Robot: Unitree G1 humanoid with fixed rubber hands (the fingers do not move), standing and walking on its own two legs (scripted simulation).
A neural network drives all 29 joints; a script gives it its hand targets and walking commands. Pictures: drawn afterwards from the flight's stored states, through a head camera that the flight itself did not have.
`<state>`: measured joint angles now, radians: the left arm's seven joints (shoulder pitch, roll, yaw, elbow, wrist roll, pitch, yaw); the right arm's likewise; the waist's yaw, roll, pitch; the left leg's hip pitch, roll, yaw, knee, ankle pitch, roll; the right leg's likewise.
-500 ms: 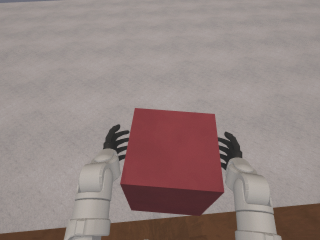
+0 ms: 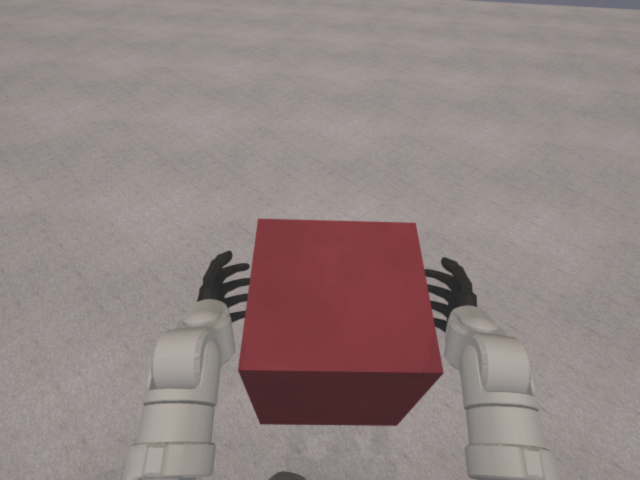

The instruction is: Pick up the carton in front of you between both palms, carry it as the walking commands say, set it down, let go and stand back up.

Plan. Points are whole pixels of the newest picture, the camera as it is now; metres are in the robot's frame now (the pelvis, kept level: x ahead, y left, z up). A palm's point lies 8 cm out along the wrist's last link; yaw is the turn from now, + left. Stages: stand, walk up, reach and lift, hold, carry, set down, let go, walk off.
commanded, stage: carry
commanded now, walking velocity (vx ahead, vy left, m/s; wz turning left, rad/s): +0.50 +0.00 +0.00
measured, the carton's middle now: (332, 330) +0.34 +0.06 +0.00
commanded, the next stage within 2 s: none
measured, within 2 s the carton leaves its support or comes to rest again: neither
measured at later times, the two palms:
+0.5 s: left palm (309, 214) +0.73 +0.16 -0.12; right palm (436, 235) +0.71 -0.14 -0.12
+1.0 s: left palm (328, 119) +1.03 +0.16 -0.02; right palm (436, 132) +1.04 -0.14 -0.03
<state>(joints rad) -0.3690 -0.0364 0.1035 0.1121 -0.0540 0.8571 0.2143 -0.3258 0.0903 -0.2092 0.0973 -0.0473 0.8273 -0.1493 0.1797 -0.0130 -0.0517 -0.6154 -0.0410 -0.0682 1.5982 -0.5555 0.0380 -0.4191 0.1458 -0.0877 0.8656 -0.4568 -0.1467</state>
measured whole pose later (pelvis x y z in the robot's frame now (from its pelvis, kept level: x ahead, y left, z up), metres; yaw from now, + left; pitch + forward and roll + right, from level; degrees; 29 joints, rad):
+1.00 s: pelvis +0.76 +0.00 -0.11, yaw +2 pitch +5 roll +2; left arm -0.13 -0.13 0.11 -0.25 0.03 1.00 0.13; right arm -0.13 0.13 -0.11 -0.26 -0.06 1.01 -0.13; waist 0.02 -0.01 -0.12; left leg -0.53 0.05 0.13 0.58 -0.17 -0.02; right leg -0.09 -0.03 -0.11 0.25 -0.25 -0.03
